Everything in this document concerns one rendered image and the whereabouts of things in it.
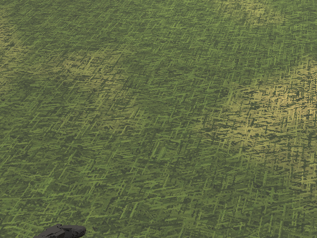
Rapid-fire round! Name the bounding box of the left robot hand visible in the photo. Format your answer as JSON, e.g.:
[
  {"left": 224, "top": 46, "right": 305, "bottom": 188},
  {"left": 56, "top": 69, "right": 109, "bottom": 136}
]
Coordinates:
[{"left": 33, "top": 223, "right": 86, "bottom": 238}]

